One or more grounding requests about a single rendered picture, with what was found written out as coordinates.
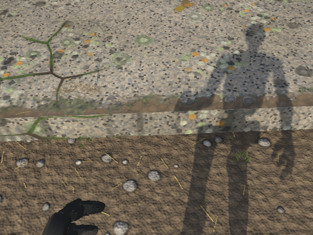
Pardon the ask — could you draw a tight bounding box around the left robot hand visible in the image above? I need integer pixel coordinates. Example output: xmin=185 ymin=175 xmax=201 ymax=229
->
xmin=42 ymin=198 xmax=106 ymax=235

